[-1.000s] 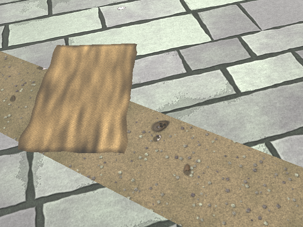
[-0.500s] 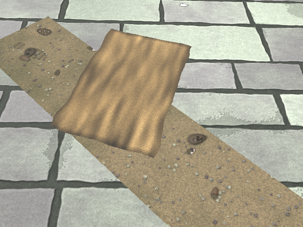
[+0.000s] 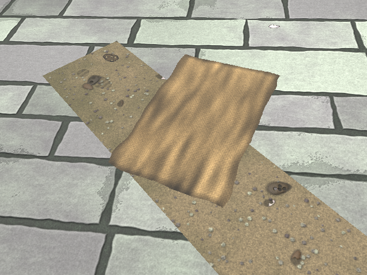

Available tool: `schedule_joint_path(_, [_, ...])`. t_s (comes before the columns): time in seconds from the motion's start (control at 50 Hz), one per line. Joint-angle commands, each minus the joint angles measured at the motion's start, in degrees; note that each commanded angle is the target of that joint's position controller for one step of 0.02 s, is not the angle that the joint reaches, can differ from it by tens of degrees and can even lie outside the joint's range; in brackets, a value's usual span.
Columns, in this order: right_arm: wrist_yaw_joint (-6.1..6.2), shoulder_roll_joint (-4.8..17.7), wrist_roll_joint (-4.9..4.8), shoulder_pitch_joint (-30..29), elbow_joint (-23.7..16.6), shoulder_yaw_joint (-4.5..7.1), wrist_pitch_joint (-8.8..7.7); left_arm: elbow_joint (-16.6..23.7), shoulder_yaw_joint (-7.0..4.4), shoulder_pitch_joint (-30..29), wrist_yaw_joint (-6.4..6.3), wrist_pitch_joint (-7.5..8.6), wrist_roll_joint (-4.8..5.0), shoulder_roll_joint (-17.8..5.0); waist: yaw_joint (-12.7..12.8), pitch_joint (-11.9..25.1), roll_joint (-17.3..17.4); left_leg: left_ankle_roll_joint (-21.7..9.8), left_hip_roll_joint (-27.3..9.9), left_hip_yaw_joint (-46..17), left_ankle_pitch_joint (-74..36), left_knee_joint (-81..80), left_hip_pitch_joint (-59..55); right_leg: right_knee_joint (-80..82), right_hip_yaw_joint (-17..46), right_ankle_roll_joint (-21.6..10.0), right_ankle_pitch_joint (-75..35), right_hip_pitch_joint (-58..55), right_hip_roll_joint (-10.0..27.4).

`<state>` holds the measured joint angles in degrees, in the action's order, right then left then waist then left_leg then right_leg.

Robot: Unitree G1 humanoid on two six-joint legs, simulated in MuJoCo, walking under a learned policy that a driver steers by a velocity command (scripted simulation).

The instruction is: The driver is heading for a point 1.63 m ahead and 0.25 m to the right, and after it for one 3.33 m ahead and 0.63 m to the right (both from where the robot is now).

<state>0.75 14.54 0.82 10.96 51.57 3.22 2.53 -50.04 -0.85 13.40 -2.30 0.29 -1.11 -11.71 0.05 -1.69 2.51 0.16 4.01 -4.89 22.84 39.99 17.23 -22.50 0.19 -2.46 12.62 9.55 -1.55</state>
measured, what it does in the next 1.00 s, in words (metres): walks ahead: left foot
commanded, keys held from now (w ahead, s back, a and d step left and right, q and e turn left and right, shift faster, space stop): no key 0.36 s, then w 0.64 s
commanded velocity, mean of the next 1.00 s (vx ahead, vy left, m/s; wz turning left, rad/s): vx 0.21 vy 0.00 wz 0.02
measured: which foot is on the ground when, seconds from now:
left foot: up 0.00-0.08, down 0.10-0.64, up 0.66-1.00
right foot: down 0.00-1.00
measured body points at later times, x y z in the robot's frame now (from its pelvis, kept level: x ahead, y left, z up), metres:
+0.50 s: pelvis -0.01 +0.01 +0.00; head -0.02 +0.01 +0.45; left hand +0.01 +0.27 -0.15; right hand +0.00 -0.24 -0.16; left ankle -0.04 +0.13 -0.74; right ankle -0.01 -0.09 -0.74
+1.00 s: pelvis +0.15 -0.02 -0.01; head +0.18 -0.03 +0.44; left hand +0.03 +0.20 -0.14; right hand +0.33 -0.24 -0.14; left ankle +0.30 +0.09 -0.70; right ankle +0.01 -0.09 -0.75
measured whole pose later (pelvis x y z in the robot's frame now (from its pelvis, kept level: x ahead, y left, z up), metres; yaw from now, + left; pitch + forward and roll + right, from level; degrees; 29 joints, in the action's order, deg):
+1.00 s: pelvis +0.15 -0.02 -0.01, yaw +0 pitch +1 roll +0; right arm -2.1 12.4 1.5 0.9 53.9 1.7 -1.4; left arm -63.5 -0.3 30.2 -0.7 5.5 -1.2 -8.2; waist 3.5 -1.9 1.8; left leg -2.4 -2.3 4.9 5.8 41.5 35.5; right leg -8.5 -1.2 -4.0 17.5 -7.6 -3.5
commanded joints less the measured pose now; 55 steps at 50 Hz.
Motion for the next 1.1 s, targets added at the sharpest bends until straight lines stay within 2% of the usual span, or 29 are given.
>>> schedule_joint_path(0.02, [0.88,2.7,-0.8,0.4,-0.7,0.06,-0.41,0.9,-1.6,0.8,-0.09,0.63,-0.04,-8.5,0.7,3.1,-11.1,0.9,-1.3,2.8,0.3,-8.5,-1.5,1.6,9.6,-7.8,-33.2,-7.3,12.3])
schedule_joint_path(0.08, [1.6,3.9,-0.79,2.3,1.6,-0.1,-0.84,-0.5,-1.97,0.7,0.06,0.2,0.29,-9.2,-0.4,3.5,-9.5,0.1,-3.8,0.8,-17.1,-24.3,-11.7,0.1,10.0,-3.6,-30.2,-4.9,11.0])
schedule_joint_path(0.1, [1.79,6.0,-0.12,2.6,2.1,0.18,-1.26,-0.4,-1.86,1.2,0.34,0.48,0.47,-8.6,0.4,5.0,-7.1,-0.4,-7.2,-2.5,-23.6,-22.3,-16.5,0.4,9.6,-1.9,-24.4,-1.7,9.9])
schedule_joint_path(0.12, [1.64,7.9,-0.17,1.6,2.9,0.48,-1.42,-0.9,-2.0,3.1,0.65,0.61,0.91,-8.1,2.7,3.6,-2.4,-1.8,-9.1,-3.6,-29.8,-18.1,-15.9,2.6,7.4,-1.2,-17.7,0.1,7.0])
schedule_joint_path(0.14, [1.13,4.9,-0.81,0.5,3.6,-0.24,-1.54,-2.2,-1.51,2.1,0.49,0.44,0.91,-6.6,1.4,3.2,-0.1,-2.6,-8.9,-3.5,-25.1,-18.5,-12.6,4.8,5.8,-0.4,-11.4,-2.2,5.5])
schedule_joint_path(0.16, [0.82,3.6,-0.51,1.1,3.9,-0.58,-1.74,-2.8,-1.9,0.1,0.29,0.11,0.75,-8.2,-0.3,0.5,-1.8,-2.4,-8.2,-3.6,-21.7,-20.4,-10.0,3.3,5.7,-0.5,-9.9,-2.1,5.6])
schedule_joint_path(0.22, [1.5,4.2,-0.23,1.8,6.5,-0.96,-2.08,-3.9,-1.94,-0.9,0.57,-0.46,0.44,-7.4,0.2,-0.6,0.5,-2.2,-8.1,-3.8,-20.0,-22.1,-8.7,3.4,5.9,-0.6,-8.9,-2.9,5.9])
schedule_joint_path(0.36, [1.58,3.8,-0.29,1.8,9.3,-1.67,-2.43,-8.2,-1.36,0.0,0.63,-0.67,0.42,-6.3,0.4,-1.9,-1.2,-2.8,-8.3,-4.5,-13.9,-23.9,-6.9,4.7,5.8,0.2,-4.8,-2.2,5.7])
schedule_joint_path(0.38, [1.57,3.9,-0.24,2.6,9.8,-1.72,-2.39,-8.7,-1.26,0.6,0.71,-0.73,0.37,-6.1,0.3,-0.7,-1.1,-3.1,-7.9,-4.6,-7.6,-24.7,-7.0,4.5,5.3,0.1,0.1,-2.4,4.9])
schedule_joint_path(0.42, [1.47,6.4,-0.16,3.9,10.0,-0.73,-1.81,-8.7,-1.68,0.7,0.95,-1.05,-0.01,-7.0,-0.1,-2.2,0.6,-5.6,-7.2,-6.3,11.7,-24.9,-4.7,0.0,3.0,-0.8,15.5,1.8,1.7])
schedule_joint_path(0.44, [1.3,6.9,-0.02,5.1,10.0,-0.41,-1.52,-8.2,-1.71,-0.2,1.2,-1.18,-0.3,-7.0,-0.9,-4.6,1.2,-7.3,-8.4,-8.9,20.0,-26.4,-3.6,-2.5,2.5,-1.3,20.6,6.4,0.7])
schedule_joint_path(0.48, [1.16,7.8,0.04,8.4,10.6,0.3,-1.51,-6.8,-1.04,-2.2,1.82,-0.71,-0.76,-4.1,-2.4,-7.3,6.4,-11.3,-15.3,-18.8,27.1,-32.5,-4.5,-12.8,-1.8,-0.7,15.4,12.7,-1.2])
schedule_joint_path(0.5, [1.12,7.8,0.19,8.1,10.6,0.59,-1.76,-6.4,-0.92,-2.3,2.03,-0.19,-1.1,-3.7,-2.2,-7.8,7.3,-13.0,-18.6,-21.9,24.8,-34.3,-4.1,-17.6,-2.2,-0.6,11.3,13.5,0.6])
schedule_joint_path(0.54, [0.83,7.5,0.52,6.4,9.8,0.86,-2.55,-6.0,-1.45,-1.4,2.53,0.89,-0.87,-5.4,-0.9,-6.3,5.0,-13.4,-19.2,-20.7,17.5,-34.3,-5.8,-20.6,-0.9,-1.0,13.0,14.8,2.5])
schedule_joint_path(0.58, [0.6,7.3,0.01,3.3,8.8,1.06,-3.15,-6.4,-1.52,1.7,2.97,1.78,-0.4,-4.7,1.6,-5.3,4.9,-11.6,-15.9,-14.3,13.1,-32.0,-2.8,-14.1,-2.3,-1.6,11.9,8.0,2.2])
schedule_joint_path(0.62, [0.39,6.7,-0.28,0.1,7.8,1.24,-3.23,-9.9,-1.69,11.2,2.48,2.22,0.01,-3.3,6.0,-5.2,2.9,-9.8,-11.2,-8.3,13.8,-24.8,7.5,-2.7,-5.6,-2.1,6.0,-8.2,-1.0])
schedule_joint_path(0.64, [0.27,4.7,0.15,-0.8,7.0,0.83,-3.57,-11.6,-2.13,16.0,1.88,2.5,-0.31,-4.7,7.4,-5.5,-3.1,-8.5,-7.9,-4.7,12.0,-15.4,13.7,2.3,0.0,-2.2,10.2,-14.8,1.7])
schedule_joint_path(0.66, [-0.27,-0.8,-0.2,-0.8,5.2,-0.62,-4.17,-12.3,-3.02,22.0,1.34,3.04,-0.96,-9.5,8.2,-2.1,-17.8,-5.9,-1.1,4.7,8.8,4.1,20.6,14.3,24.0,-4.9,28.4,-19.4,16.5])
schedule_joint_path(0.68, [-0.66,1.9,0.92,-2.0,3.8,-0.08,-4.49,-13.1,-3.71,22.2,1.63,2.71,-0.62,-12.4,6.6,-6.2,-16.8,-6.3,-0.5,4.2,8.1,13.7,26.3,19.9,37.8,-8.6,38.2,-13.4,23.1])
schedule_joint_path(0.7, [-1.26,3.4,1.48,-2.3,3.4,0.15,-4.89,-11.2,-3.19,15.9,1.76,2.78,-0.51,-10.5,2.8,-10.1,-10.3,-6.8,-4.3,1.9,2.1,18.8,26.7,20.1,36.2,-9.6,37.8,-7.8,23.0])
schedule_joint_path(0.72, [-2.0,3.1,1.17,-1.4,4.2,0.06,-5.31,-9.4,-2.7,11.4,2.05,3.42,-0.14,-8.5,0.6,-10.2,-6.6,-6.4,-6.2,1.8,-3.3,19.6,25.1,19.5,30.0,-8.6,31.0,-5.7,20.0])
schedule_joint_path(0.74, [-2.49,2.4,1.05,-0.1,5.0,-0.03,-5.66,-8.7,-2.47,9.8,2.13,4.04,0.05,-7.7,-0.3,-8.5,-5.9,-5.6,-7.3,2.4,-6.8,19.0,23.3,19.5,24.2,-7.5,22.8,-6.2,17.2])
schedule_joint_path(0.8, [-3.13,1.9,1.51,-1.2,5.0,-0.01,-5.36,-10.4,-1.63,14.1,1.87,5.44,0.11,-5.1,0.2,-5.2,-6.4,-3.6,-7.7,5.5,-12.4,18.8,23.1,17.6,13.6,-6.7,1.7,-10.4,13.3])
schedule_joint_path(0.92, [-2.93,0.1,0.92,-14.2,-0.7,-1.03,-4.7,-12.3,-0.73,19.7,1.48,5.55,0.05,-3.9,2.8,-6.2,-7.5,-1.4,-6.3,10.1,-16.3,7.5,25.1,15.3,6.0,-7.6,-22.1,-11.6,11.5])
schedule_joint_path(1.0, [-2.79,-0.1,0.34,-18.6,-3.5,-1.69,-4.87,-12.9,-0.79,20.2,1.16,5.66,-0.08,-5.0,3.2,-6.8,-8.8,-3.7,-4.4,12.3,-18.1,-3.5,18.3,14.6,3.9,-7.7,-30.8,-12.1,12.4])
schedule_joint_path(1.04, [-2.2,1.1,0.28,-15.6,-3.5,-1.25,-5.16,-12.8,-0.96,18.2,1.1,5.78,-0.05,-5.9,0.9,-5.2,-8.7,-6.1,-2.7,12.7,-16.9,-6.4,12.0,10.4,2.5,-6.9,-43.8,-13.6,13.2])
schedule_joint_path(1.06, [-1.72,2.2,0.28,-11.2,-2.4,-0.72,-5.42,-12.7,-1.18,17.2,1.0,5.79,-0.03,-6.7,-1.1,-2.6,-9.0,-7.2,-1.2,12.9,-15.3,-6.9,6.8,5.2,1.8,-6.2,-52.7,-14.7,13.4])
schedule_joint_path(1.08, [-1.23,3.6,0.12,-3.7,-0.1,0.08,-5.83,-12.6,-1.42,16.4,0.96,5.59,-0.1,-7.4,-4.2,1.5,-8.8,-8.4,0.3,12.6,-14.4,-8.4,-0.3,-3.2,1.1,-5.5,-57.8,-15.6,13.0])
schedule_joint_path(1.1, [-0.67,4.8,0.32,5.8,2.9,0.92,-6.34,-12.3,-1.55,15.1,1.05,5.32,0.22,-7.8,-8.3,6.2,-7.8,-9.6,-0.3,11.8,-17.0,-12.3,-11.9,-14.5,-0.2,-4.6,-53.7,-11.6,11.6])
